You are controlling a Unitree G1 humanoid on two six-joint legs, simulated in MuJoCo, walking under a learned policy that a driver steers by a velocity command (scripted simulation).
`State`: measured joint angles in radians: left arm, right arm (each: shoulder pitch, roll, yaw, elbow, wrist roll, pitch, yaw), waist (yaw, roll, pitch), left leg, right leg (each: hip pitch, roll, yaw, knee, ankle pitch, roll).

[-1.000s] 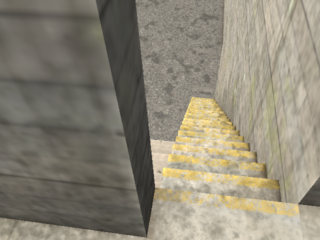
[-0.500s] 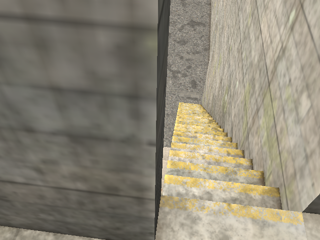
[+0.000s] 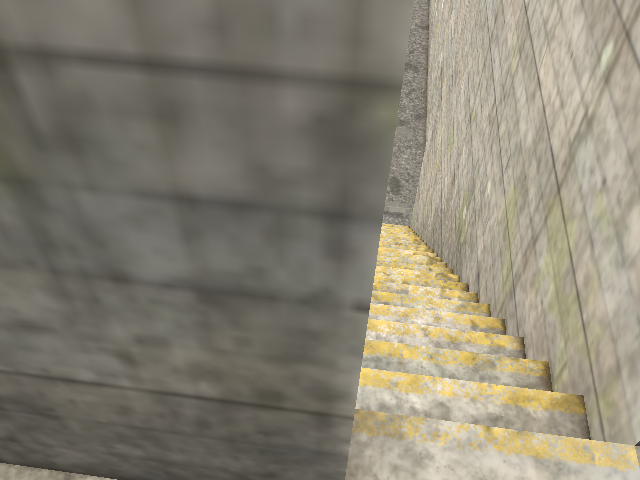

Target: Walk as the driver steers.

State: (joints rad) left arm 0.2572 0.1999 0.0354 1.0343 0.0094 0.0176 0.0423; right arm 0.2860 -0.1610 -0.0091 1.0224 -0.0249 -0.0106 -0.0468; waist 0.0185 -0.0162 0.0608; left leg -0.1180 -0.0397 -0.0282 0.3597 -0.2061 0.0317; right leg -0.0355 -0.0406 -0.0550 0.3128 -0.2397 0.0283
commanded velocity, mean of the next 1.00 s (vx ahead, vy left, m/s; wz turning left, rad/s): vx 0.00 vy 0.00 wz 0.00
